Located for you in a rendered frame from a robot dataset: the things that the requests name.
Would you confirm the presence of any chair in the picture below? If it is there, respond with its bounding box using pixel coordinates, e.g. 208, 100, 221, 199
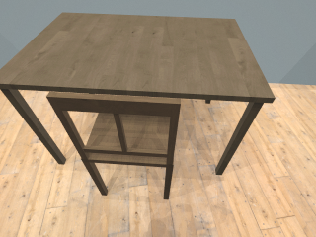
46, 92, 181, 200

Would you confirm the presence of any table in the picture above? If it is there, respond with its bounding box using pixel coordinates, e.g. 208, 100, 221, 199
0, 12, 276, 175

